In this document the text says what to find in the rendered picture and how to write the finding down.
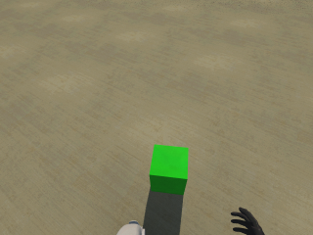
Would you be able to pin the robot right hand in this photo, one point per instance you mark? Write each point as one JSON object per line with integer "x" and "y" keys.
{"x": 253, "y": 228}

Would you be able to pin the carton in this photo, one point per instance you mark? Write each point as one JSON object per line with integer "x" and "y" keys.
{"x": 169, "y": 169}

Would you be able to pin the robot left thigh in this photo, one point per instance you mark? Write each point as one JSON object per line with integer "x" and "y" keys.
{"x": 131, "y": 229}

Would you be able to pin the left robot shin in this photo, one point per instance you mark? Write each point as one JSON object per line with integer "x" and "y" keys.
{"x": 133, "y": 222}

